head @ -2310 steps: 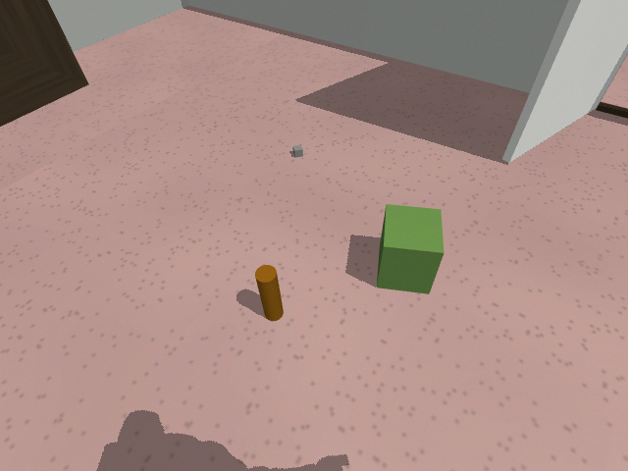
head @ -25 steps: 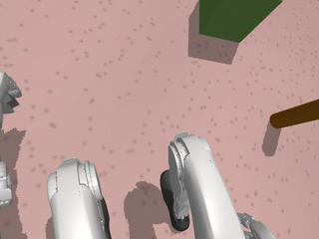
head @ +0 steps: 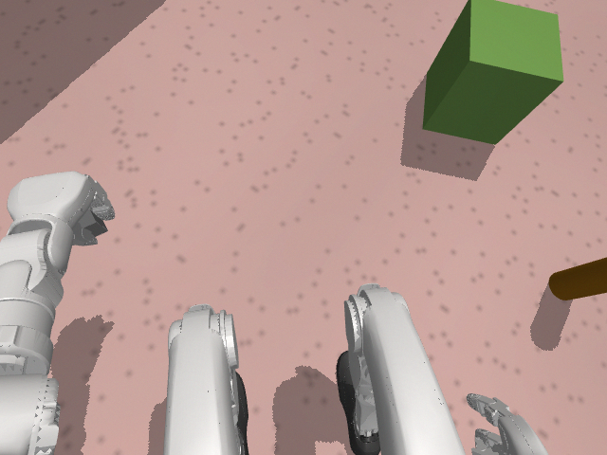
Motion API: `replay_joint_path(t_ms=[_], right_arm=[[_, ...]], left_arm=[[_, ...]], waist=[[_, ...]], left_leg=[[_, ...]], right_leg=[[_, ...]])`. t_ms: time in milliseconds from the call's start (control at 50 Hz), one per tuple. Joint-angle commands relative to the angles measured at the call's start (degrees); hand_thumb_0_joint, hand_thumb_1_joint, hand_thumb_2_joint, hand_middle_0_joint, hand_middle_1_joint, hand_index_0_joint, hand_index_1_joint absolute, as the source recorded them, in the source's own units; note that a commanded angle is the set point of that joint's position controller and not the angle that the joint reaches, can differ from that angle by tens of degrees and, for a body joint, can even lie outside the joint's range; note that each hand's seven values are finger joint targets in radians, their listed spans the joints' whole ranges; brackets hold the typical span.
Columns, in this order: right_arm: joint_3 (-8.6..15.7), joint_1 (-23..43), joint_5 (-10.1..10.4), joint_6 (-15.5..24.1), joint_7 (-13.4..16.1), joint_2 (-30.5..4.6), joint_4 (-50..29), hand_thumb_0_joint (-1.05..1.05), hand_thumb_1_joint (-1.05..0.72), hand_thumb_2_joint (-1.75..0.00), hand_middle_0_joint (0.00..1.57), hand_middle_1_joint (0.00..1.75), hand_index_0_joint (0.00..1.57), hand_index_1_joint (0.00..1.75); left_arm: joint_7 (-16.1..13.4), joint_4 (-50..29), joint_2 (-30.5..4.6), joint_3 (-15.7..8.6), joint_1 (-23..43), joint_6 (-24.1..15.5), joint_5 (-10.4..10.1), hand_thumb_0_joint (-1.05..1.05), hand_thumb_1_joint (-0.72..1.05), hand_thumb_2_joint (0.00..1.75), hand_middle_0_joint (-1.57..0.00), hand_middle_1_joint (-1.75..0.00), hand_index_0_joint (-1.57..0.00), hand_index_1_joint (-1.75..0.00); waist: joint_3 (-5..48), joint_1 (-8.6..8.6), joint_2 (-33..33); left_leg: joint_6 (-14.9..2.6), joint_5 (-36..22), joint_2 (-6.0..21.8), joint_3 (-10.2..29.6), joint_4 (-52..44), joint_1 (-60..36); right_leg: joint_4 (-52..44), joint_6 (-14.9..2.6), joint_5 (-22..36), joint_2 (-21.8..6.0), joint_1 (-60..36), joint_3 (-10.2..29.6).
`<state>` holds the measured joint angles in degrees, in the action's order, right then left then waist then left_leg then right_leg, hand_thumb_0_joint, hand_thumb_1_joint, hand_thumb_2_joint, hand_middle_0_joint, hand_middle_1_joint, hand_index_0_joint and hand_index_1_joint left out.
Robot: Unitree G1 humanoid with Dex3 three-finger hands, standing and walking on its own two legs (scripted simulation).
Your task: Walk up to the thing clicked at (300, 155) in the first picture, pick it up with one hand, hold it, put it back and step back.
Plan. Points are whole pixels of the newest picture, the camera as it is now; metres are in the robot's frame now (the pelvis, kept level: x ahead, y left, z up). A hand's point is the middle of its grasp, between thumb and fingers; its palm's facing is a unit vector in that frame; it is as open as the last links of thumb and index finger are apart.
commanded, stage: lift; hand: left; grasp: from above
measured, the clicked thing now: (81, 221) +0.46 +0.31 -0.13
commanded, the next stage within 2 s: hold in 1.08 s
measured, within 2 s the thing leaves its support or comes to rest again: neither
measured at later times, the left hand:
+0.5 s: hand out of the picture +0.36 +0.27 +0.12, palm faces -0.45 -0.12 -0.89, open 5.2 cm
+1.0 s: hand out of the picture +0.38 +0.24 +0.22, palm faces -0.43 -0.11 -0.90, open 5.2 cm
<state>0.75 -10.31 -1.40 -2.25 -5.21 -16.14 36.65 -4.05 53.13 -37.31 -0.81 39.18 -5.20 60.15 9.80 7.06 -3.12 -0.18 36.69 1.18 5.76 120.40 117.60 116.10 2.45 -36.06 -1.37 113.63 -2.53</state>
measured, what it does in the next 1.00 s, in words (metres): rises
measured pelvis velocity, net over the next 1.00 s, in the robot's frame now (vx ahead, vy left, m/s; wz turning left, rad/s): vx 0.06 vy -0.01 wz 0.05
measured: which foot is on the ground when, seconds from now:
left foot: down 0.00-1.00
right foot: down 0.00-1.00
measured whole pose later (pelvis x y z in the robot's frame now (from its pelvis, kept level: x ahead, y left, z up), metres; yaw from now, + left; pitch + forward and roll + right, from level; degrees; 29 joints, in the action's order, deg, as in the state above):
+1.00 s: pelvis +0.06 -0.01 +0.29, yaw +3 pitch +11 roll -1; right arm 2.5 -14.5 2.3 0.7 2.8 -13.8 42.6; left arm -8.2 48.6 -21.8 10.3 20.7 3.6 55.7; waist 5.4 3.2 -2.2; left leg 0.9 23.1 2.8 -0.5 53.8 42.1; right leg 52.4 1.1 -22.2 -0.8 41.6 -0.1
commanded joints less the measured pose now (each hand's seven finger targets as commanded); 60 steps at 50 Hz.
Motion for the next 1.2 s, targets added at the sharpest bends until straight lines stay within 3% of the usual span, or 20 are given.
replay_joint_path(t_ms=[0, 140, 180, 200, 260, 280, 320, 340, 360, 380, 400, 440, 460, 500, 620, 700, 900, 1060, 1080, 1180], right_arm=[[4.83, -7.16, 1.01, 0.66, 2.37, -11.80, -3.96, 0.00, -0.90, -0.90, 0.20, 0.30, 0.20, 0.30], [4.26, -3.99, 2.03, 0.32, 4.89, -9.97, -3.87, 0.00, -0.89, -0.90, 0.20, 0.30, 0.20, 0.30], [4.01, -3.22, 2.22, 0.32, 5.40, -9.51, -3.74, 0.00, -0.89, -0.90, 0.20, 0.30, 0.20, 0.30], [3.91, -3.07, 2.33, 0.38, 5.67, -9.08, -3.63, 0.00, -0.89, -0.90, 0.20, 0.30, 0.20, 0.30], [3.71, -2.77, 2.73, 0.78, 6.54, -8.55, -3.25, 0.00, -0.89, -0.90, 0.20, 0.30, 0.20, 0.30], [3.57, -2.73, 2.87, 0.96, 6.82, -8.14, -3.31, 0.00, -0.89, -0.90, 0.20, 0.30, 0.20, 0.30], [3.39, -2.25, 3.10, 1.40, 7.27, -7.69, -2.99, 0.00, -0.89, -0.90, 0.20, 0.30, 0.20, 0.30], [3.44, -2.47, 3.15, 1.76, 7.54, -7.46, -2.95, 0.00, -0.89, -0.90, 0.20, 0.30, 0.20, 0.30], [3.42, -2.00, 3.29, 2.02, 7.77, -7.33, -2.97, 0.00, -0.89, -0.90, 0.20, 0.30, 0.20, 0.30], [3.30, -2.31, 3.37, 2.36, 8.04, -7.00, -2.95, 0.00, -0.90, -0.90, 0.20, 0.30, 0.20, 0.30], [3.28, -2.17, 3.45, 2.73, 8.17, -6.89, -2.95, 0.00, -0.89, -0.90, 0.20, 0.30, 0.20, 0.30], [3.07, -2.20, 3.48, 3.45, 8.54, -6.49, -2.72, 0.00, -0.90, -0.90, 0.20, 0.30, 0.20, 0.30], [3.35, -2.09, 3.39, 3.81, 8.72, -6.76, -2.25, 0.00, -0.89, -0.90, 0.20, 0.30, 0.20, 0.30], [3.24, -2.14, 3.37, 4.34, 8.90, -6.40, -1.93, 0.00, -0.90, -0.90, 0.20, 0.30, 0.20, 0.30], [3.61, -3.22, 3.45, 5.31, 9.06, -6.08, -0.57, 0.00, -0.89, -0.90, 0.20, 0.30, 0.20, 0.30], [3.83, -3.98, 3.39, 5.45, 9.16, -5.76, 0.23, 0.00, -0.89, -0.90, 0.20, 0.30, 0.20, 0.30], [4.25, -4.15, 3.58, 5.14, 8.75, -5.69, 0.11, 0.00, -0.89, -0.90, 0.20, 0.30, 0.20, 0.30], [4.43, -3.92, 3.82, 4.61, 8.49, -5.81, 0.00, 0.00, -0.89, -0.90, 0.20, 0.30, 0.20, 0.30], [4.41, -4.18, 3.88, 4.60, 8.44, -5.88, 0.24, 0.00, -0.89, -0.90, 0.20, 0.30, 0.20, 0.30], [4.72, -3.68, 3.90, 4.35, 8.37, -6.11, 0.12, 0.00, -0.89, -0.89, 0.20, 0.30, 0.20, 0.30]], left_arm=[[-1.15, -18.58, -13.23, -2.90, 15.29, 1.27, -2.46, 0.00, 0.84, 0.14, -1.16, -0.20, -1.20, -0.17], [-0.62, -24.68, -13.08, -3.19, 10.38, 4.12, -3.74, 0.00, 0.85, 0.12, -1.18, -0.16, -1.22, -0.13], [-0.45, -24.86, -11.51, -2.53, 7.99, 4.93, -4.00, 0.00, 0.87, 0.10, -1.18, -0.17, -1.22, -0.13], [-0.10, -23.59, -8.49, -0.49, 5.99, 5.32, -4.13, 0.00, 0.85, 0.11, -1.18, -0.15, -1.21, -0.12], [0.11, -24.33, -8.25, -0.76, 1.85, 6.40, -4.74, 0.00, 0.86, 0.13, -1.18, -0.18, -1.21, -0.14], [0.42, -25.01, -6.24, 0.84, 0.18, 6.52, -4.84, 0.00, 0.86, 0.13, -1.19, -0.15, -1.22, -0.12], [0.90, -23.74, -6.09, 0.90, -2.05, 6.87, -4.99, 0.00, 0.88, 0.12, -1.21, -0.15, -1.24, -0.12], [1.19, -23.64, -3.57, 2.40, -3.46, 6.90, -5.39, 0.00, 0.89, 0.11, -1.20, -0.16, -1.24, -0.13], [1.00, -23.76, -4.51, 1.78, -3.58, 6.96, -5.48, 0.00, 0.88, 0.10, -1.20, -0.15, -1.23, -0.12], [0.85, -24.47, -4.43, 2.17, -2.35, 6.74, -5.26, 0.00, 0.87, 0.10, -1.19, -0.17, -1.22, -0.13], [0.49, -24.49, -4.34, 1.58, -2.62, 6.54, -5.48, 0.00, 0.85, 0.09, -1.17, -0.15, -1.21, -0.11], [-0.10, -23.44, -2.06, 3.36, -2.52, 6.23, -5.16, 0.00, 0.87, 0.09, -1.19, -0.16, -1.22, -0.12], [-0.58, -22.91, -3.16, 2.15, -2.32, 6.02, -5.16, 0.00, 0.87, 0.08, -1.19, -0.15, -1.22, -0.12], [-1.60, -22.21, -2.95, 2.49, -0.98, 5.56, -4.45, 0.00, 0.86, 0.08, -1.19, -0.14, -1.22, -0.11], [-4.61, -18.77, -0.28, 3.87, -2.70, 5.97, -3.53, 0.00, 0.85, 0.10, -1.18, -0.15, -1.21, -0.12], [-5.83, -16.77, 2.02, 6.26, -0.86, 7.07, -3.95, 0.00, 0.88, 0.12, -1.21, -0.15, -1.24, -0.12], [-6.59, -14.14, 2.92, 6.79, -1.81, 8.67, -4.53, 0.00, 0.86, 0.10, -1.20, -0.11, -1.23, -0.09], [-6.16, -15.26, 3.15, 7.17, -1.46, 8.68, -4.14, 0.00, 0.86, 0.09, -1.22, -0.09, -1.24, -0.07], [-6.00, -13.24, 4.51, 7.75, -3.02, 8.81, -4.26, 0.00, 0.85, 0.10, -1.21, -0.08, -1.23, -0.07], [-5.80, -16.03, 3.65, 7.76, -0.06, 8.54, -3.92, 0.00, 0.84, 0.08, -1.19, -0.10, -1.22, -0.07]], waist=[[36.39, 0.20, -11.57], [33.09, -0.77, -10.10], [32.74, -1.16, -9.30], [31.08, -0.55, -8.72], [29.08, -1.42, -6.38], [28.08, -1.22, -5.74], [25.18, -1.67, -4.06], [23.12, -1.10, -3.53], [22.39, -1.90, -2.05], [21.01, -1.26, -2.12], [21.09, -1.89, -2.23], [18.70, -1.56, -2.18], [18.81, -2.26, -2.22], [17.74, -2.13, -3.11], [16.95, -3.06, -2.18], [15.21, -2.41, -0.04], [12.71, -4.37, 1.37], [11.46, -4.47, 0.85], [10.14, -3.97, 2.01], [11.98, -4.33, 0.77]], left_leg=[[-1.33, 0.07, -0.62, 0.09, -24.73, -35.04], [-1.12, -1.67, -0.24, -0.74, -33.83, -44.89], [-0.99, -1.54, -0.06, -0.60, -36.92, -48.23], [-0.82, -1.68, 0.06, -0.72, -38.39, -49.70], [-1.01, -2.71, -0.26, -1.91, -41.79, -52.05], [-0.99, -3.54, -0.30, -2.34, -43.02, -53.37], [-1.04, -4.72, -0.34, -2.66, -45.34, -55.02], [-0.94, -5.22, -0.20, -2.60, -46.52, -55.47], [-1.04, -4.53, -0.17, -2.36, -48.31, -56.68], [-1.05, -5.00, -0.32, -2.98, -49.04, -57.15], [-0.93, -5.30, -0.28, -2.73, -50.51, -58.88], [-0.76, -4.93, -0.19, -2.53, -53.43, -61.03], [-0.64, -4.95, 0.07, -2.03, -54.83, -62.81], [-0.42, -4.72, -0.09, -2.05, -57.48, -65.22], [-0.02, -10.43, -0.69, -3.68, -63.31, -73.14], [-0.13, -15.17, -1.03, -4.84, -66.27, -76.70], [-0.01, -22.25, -1.42, -5.72, -74.16, -85.74], [0.04, -24.56, -1.68, -6.49, -79.41, -91.42], [0.07, -24.95, -1.63, -6.38, -79.92, -91.66], [0.30, -28.26, -1.54, -6.61, -82.13, -96.13]], right_leg=[[-16.98, -3.67, 5.51, 2.33, -22.22, -3.18], [-26.70, -3.18, 6.38, 2.26, -32.18, -1.76], [-29.44, -3.13, 6.34, 2.34, -34.96, -1.60], [-30.78, -3.20, 6.38, 2.52, -35.99, -1.62], [-36.35, -3.17, 6.63, 2.53, -42.05, -0.82], [-38.07, -3.26, 7.18, 2.58, -43.95, -0.63], [-40.92, -3.25, 7.91, 2.66, -47.12, -0.29], [-42.15, -3.24, 8.23, 2.66, -47.68, -0.09], [-43.92, -3.21, 7.60, 2.77, -49.69, -0.05], [-45.61, -3.23, 7.71, 2.71, -51.04, 0.49], [-46.58, -3.27, 7.88, 2.65, -52.63, 0.59], [-49.10, -3.30, 7.63, 2.73, -54.17, 0.94], [-50.11, -3.23, 7.67, 2.72, -55.26, 1.01], [-52.57, -3.23, 7.38, 2.75, -57.34, 1.47], [-60.34, -3.25, 10.90, 3.01, -65.88, 2.42], [-64.64, -3.03, 15.07, 3.17, -70.70, 2.66], [-72.65, -2.53, 21.89, 2.93, -81.07, 3.21], [-77.41, -2.42, 24.10, 2.83, -85.70, 3.49], [-77.70, -2.44, 24.40, 2.91, -85.58, 3.36], [-79.33, -2.50, 27.13, 3.05, -88.35, 3.07]])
